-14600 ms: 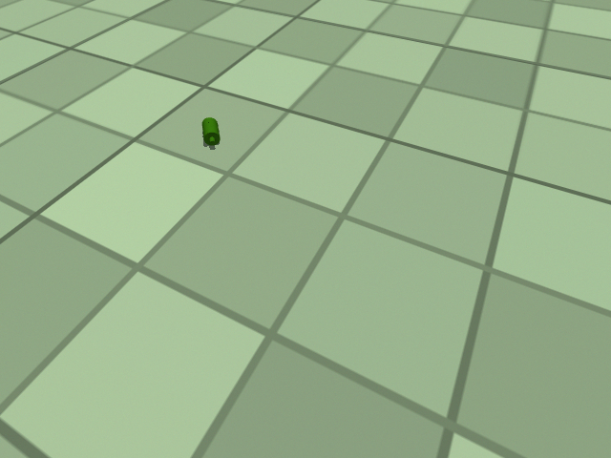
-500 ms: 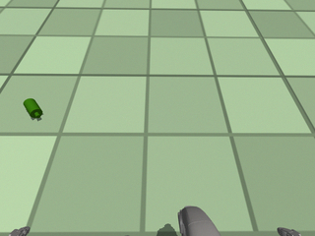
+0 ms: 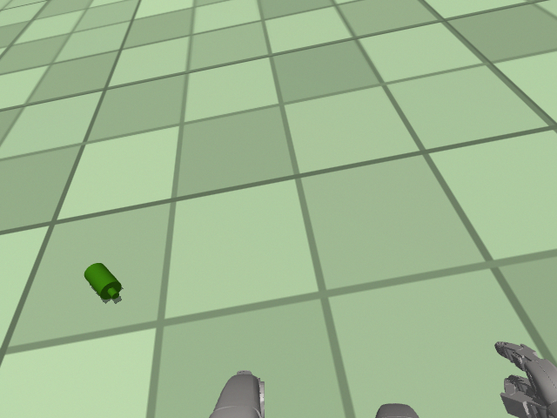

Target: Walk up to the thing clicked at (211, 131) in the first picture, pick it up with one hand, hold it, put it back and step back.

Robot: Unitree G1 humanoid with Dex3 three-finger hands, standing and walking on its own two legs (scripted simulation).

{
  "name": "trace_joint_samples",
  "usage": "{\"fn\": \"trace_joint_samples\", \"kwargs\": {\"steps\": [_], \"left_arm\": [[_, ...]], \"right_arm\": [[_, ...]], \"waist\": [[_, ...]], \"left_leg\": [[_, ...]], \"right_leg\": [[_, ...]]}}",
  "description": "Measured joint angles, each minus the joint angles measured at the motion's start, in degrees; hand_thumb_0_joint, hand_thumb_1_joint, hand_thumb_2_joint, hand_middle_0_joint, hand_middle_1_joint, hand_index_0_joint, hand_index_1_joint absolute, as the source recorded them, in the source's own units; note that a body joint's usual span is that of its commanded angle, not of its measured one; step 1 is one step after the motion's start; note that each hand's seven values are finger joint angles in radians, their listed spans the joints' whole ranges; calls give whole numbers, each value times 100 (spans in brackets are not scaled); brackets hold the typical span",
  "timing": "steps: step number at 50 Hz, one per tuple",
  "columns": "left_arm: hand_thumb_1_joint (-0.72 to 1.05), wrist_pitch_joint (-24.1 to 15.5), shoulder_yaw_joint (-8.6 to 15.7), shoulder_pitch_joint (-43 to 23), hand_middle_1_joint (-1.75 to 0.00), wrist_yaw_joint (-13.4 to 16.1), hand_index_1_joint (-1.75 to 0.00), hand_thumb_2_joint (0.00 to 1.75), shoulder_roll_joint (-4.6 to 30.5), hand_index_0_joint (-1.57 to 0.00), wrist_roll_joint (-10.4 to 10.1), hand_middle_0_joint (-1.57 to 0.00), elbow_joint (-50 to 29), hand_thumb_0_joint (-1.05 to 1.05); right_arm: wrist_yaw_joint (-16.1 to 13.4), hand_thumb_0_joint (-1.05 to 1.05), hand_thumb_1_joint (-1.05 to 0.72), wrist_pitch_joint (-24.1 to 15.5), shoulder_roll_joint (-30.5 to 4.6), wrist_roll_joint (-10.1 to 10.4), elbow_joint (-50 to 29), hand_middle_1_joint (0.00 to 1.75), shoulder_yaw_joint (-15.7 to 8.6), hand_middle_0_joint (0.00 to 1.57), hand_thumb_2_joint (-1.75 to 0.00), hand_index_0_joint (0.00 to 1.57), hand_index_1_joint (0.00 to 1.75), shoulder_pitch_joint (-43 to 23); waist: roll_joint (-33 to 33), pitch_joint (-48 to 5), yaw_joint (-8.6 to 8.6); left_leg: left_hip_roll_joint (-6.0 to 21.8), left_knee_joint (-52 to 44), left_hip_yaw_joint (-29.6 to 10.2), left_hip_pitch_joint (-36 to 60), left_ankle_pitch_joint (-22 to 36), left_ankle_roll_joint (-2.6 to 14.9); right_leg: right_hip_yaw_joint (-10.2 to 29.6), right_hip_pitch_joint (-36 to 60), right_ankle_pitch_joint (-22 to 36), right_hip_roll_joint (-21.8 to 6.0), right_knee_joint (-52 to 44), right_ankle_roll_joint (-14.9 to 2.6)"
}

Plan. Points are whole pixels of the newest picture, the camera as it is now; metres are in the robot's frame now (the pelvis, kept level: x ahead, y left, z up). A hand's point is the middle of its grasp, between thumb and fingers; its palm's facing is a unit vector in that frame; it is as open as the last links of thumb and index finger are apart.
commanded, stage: walk up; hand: left
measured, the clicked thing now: (104, 283) +0.71 +0.84 -0.70
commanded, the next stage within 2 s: none
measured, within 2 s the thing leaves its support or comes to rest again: neither
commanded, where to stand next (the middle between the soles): +0.24 +0.95 m, yaw -42 degrees
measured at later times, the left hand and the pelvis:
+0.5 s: hand (36, 329) +0.30 +0.51 -0.11, palm faces -0.29 -0.75 -0.59, open 7.3 cm; pelvis +0.12 +0.24 +0.00, yaw -15 degrees
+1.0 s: hand out of the picture +0.38 +0.77 -0.13, palm faces -0.35 -0.73 -0.58, open 7.3 cm; pelvis +0.17 +0.50 -0.01, yaw -23 degrees
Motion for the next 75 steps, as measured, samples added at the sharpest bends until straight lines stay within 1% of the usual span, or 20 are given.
{"fn": "trace_joint_samples", "kwargs": {"steps": [4,6,8,11,14,19,22,25,27,30,34,40,42,44,50,56,59,62,67,75], "left_arm": [[90,47,97,187,-30,-1,-30,89,243,-22,117,-22,28,0],[90,113,202,167,-30,41,-30,89,508,-22,140,-22,116,0],[90,252,315,1,-30,168,-30,89,669,-21,93,-22,293,0],[90,283,241,-275,-30,281,-30,89,623,-21,-57,-21,425,1],[91,230,143,-464,-30,194,-30,90,511,-21,-212,-21,332,1],[91,217,16,-620,-30,99,-30,89,264,-21,-294,-21,7,0],[90,153,15,-546,-30,95,-30,89,201,-21,-266,-21,-215,0],[90,148,89,-518,-30,201,-30,89,132,-21,-160,-21,-376,0],[90,238,75,-608,-30,257,-30,89,119,-21,-146,-21,-410,0],[90,216,98,-653,-30,291,-30,89,41,-21,-122,-21,-443,0],[90,165,123,-509,-30,157,-30,89,24,-21,30,-21,-433,0],[90,153,237,-449,-30,25,-30,89,327,-22,169,-22,-462,0],[90,197,309,-560,-30,42,-30,89,533,-22,156,-22,-411,0],[90,305,413,-613,-30,162,-30,89,618,-21,84,-21,-228,0],[91,310,290,-608,-30,199,-30,90,436,-21,-190,-21,79,0],[90,192,31,-522,-30,87,-30,89,-60,-21,-287,-21,-216,0],[90,110,-39,-500,-30,122,-30,89,-258,-21,-136,-21,-382,0],[90,183,-78,-579,-30,140,-30,89,-246,-21,-79,-22,-459,0],[90,181,10,-508,-30,110,-30,89,-177,-22,-16,-22,-541,0],[90,265,229,-476,-30,18,-30,89,305,-22,151,-22,-575,0]], "right_arm": [[26,0,-90,60,-150,3,67,30,-128,21,-90,20,30,-39],[-31,0,-90,-31,-31,-28,125,30,-175,21,-90,20,30,-27],[-129,0,-90,-192,163,-68,149,30,-104,20,-90,20,30,67],[-271,0,-90,-213,434,-30,351,30,22,21,-90,20,30,288],[-362,0,-90,-181,629,-46,441,30,99,21,-90,20,30,541],[-454,1,-90,-94,599,-141,379,30,40,21,-90,21,30,818],[-475,1,-90,26,534,-168,243,30,-32,21,-90,21,30,852],[-504,1,-90,137,504,-104,208,30,-58,21,-90,20,30,649],[-514,1,-90,205,556,-66,145,30,-29,21,-90,20,30,643],[-414,1,-90,252,532,-43,176,30,60,21,-90,20,30,565],[-213,1,-90,238,341,-63,78,30,57,21,-90,21,30,374],[-168,0,-90,198,-2,-43,-14,30,-104,21,-90,20,30,149],[-231,0,-90,122,52,-66,67,30,-173,21,-90,20,30,123],[-292,0,-90,30,198,-121,104,30,-90,21,-90,20,30,230],[-451,0,-90,63,687,-116,293,30,149,21,-90,20,30,642],[-496,1,-90,143,580,-124,75,30,150,21,-90,21,30,818],[-527,1,-90,242,462,-27,90,30,95,21,-90,21,30,604],[-558,1,-90,320,523,-26,98,30,118,21,-90,20,30,605],[-386,1,-90,345,363,-43,84,30,88,21,-90,20,30,475],[-331,0,-90,326,-59,33,29,30,-108,21,-90,20,30,286]], "waist": [[-94,-140,99],[-473,-102,53],[-724,26,-12],[-781,118,-193],[-902,181,-393],[-779,303,-676],[-670,335,-701],[-324,557,-496],[-183,606,-438],[-171,515,-254],[-219,297,-135],[-243,181,-7],[-550,319,22],[-755,414,57],[-776,409,-379],[-649,557,-477],[-285,813,-357],[-247,816,-258],[-277,573,-84],[-266,319,70]], "left_leg": [[1,-663,293,371,-217,54],[-269,-663,600,555,-862,-181],[-348,-380,871,563,-1028,-176],[-366,-737,1101,865,-968,46],[-574,-1528,1430,1322,-695,258],[-925,-2271,1888,1862,-551,589],[-1045,-1808,2195,1790,-730,460],[-1016,74,1542,1070,-1129,-148],[-1046,1343,936,529,-1275,-354],[-793,2103,411,86,-982,-225],[-337,1581,-32,144,-550,-32],[-74,-273,193,957,-961,106],[-349,-451,491,1154,-1572,-261],[-448,-243,768,1151,-1539,-324],[-529,-913,951,1272,-1060,99],[-832,-1323,1499,1311,-774,492],[-849,-396,1200,964,-1135,279],[-964,1034,788,442,-1466,72],[-665,1798,255,213,-836,72],[-383,93,360,1122,-1455,125]], "right_leg": [[437,-146,-322,-257,193,-43],[827,-372,-494,-536,588,-275],[1121,-825,-980,-280,1772,-465],[605,-1390,-867,240,3026,-568],[114,-1691,-454,462,2961,-495],[-498,-1509,-43,646,1562,-400],[-848,-869,835,620,84,-562],[-763,-615,494,828,-55,-665],[-795,-545,461,744,76,-618],[-581,-426,494,492,35,-487],[-88,-535,506,136,81,-290],[636,-1146,499,-169,423,-74],[1051,-1356,407,-380,652,-153],[1396,-1596,-512,-79,1437,-326],[150,-1800,-804,823,2974,-429],[-708,-707,79,847,596,-409],[-677,-491,233,997,209,-624],[-588,-520,293,768,344,-567],[-111,-685,517,325,292,-371],[771,-1497,879,-82,440,-153]]}}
